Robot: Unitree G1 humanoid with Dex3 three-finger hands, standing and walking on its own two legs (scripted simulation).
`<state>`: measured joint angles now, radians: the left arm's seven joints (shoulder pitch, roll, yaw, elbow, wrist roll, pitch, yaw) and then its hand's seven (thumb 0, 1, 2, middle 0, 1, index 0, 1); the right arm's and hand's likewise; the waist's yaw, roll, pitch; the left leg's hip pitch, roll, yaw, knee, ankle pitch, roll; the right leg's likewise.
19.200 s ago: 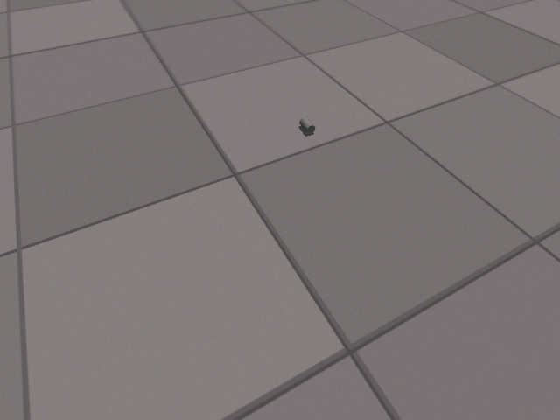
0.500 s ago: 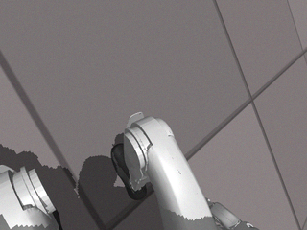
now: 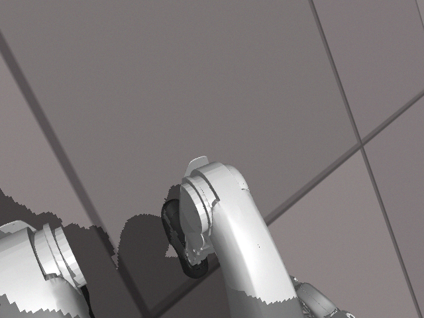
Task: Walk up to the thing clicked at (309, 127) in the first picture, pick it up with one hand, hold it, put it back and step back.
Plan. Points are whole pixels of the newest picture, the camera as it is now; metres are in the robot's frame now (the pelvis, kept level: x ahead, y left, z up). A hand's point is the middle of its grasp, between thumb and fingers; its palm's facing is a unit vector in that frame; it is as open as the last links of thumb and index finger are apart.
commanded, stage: settle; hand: left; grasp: from above
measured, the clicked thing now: out of the picture +0.47 +0.32 -0.28
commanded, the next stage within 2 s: lift in 0.56 s
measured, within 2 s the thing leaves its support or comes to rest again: leaves its support in 0.02 s
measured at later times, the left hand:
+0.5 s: hand out of the picture +0.45 +0.32 -0.16, palm faces -0.46 -0.13 -0.88, open 8.4 cm
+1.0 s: hand out of the picture +0.43 +0.33 -0.09, palm faces -0.46 -0.13 -0.88, open 8.4 cm
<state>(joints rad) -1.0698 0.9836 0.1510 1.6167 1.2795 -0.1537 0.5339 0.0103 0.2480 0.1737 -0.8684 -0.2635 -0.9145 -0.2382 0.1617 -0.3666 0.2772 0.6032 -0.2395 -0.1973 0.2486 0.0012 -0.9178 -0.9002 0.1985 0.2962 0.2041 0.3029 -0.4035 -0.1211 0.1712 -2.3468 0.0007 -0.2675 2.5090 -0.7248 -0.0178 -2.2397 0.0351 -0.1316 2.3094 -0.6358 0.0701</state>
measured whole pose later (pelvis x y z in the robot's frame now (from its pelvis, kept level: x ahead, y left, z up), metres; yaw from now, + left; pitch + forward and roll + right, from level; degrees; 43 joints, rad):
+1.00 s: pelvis -0.01 -0.01 +0.05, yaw +8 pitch +36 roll -8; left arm -0.89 0.69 0.04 1.18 1.15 -0.10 0.16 0.01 0.28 0.08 -0.91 -0.19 -0.94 -0.17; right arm 0.22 -0.30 0.05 0.66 -0.08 0.03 0.12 0.00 -0.91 -0.90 0.20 0.30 0.21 0.30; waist -0.23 0.04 -0.10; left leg -2.25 -0.01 -0.13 2.29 -0.67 -0.01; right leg -2.19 -0.01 -0.03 2.19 -0.63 0.05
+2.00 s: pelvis +0.03 -0.01 +0.35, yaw +12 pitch +17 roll -2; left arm -0.34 0.43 -0.15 0.79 1.01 -0.01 0.11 0.01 0.25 0.15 -0.91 -0.19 -0.94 -0.18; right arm 0.23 -0.25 -0.02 0.74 0.03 -0.01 -0.05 0.01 -0.90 -0.89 0.20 0.30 0.21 0.30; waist -0.07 0.03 -0.13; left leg -1.04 0.04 -0.03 1.24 -0.50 -0.01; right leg -1.02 -0.01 0.00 1.19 -0.46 0.04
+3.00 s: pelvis +0.09 +0.01 +0.44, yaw +11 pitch +6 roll +0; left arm -0.27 0.39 -0.20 0.77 1.02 0.00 0.04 0.00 0.22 0.26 -0.90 -0.21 -0.91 -0.21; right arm 0.24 -0.26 -0.06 0.72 0.04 0.04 -0.03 0.01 -0.89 -0.89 0.20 0.30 0.20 0.30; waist -0.03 0.03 -0.06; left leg -0.41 0.03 0.03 0.65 -0.34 0.00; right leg -0.42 -0.03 0.03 0.62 -0.30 0.04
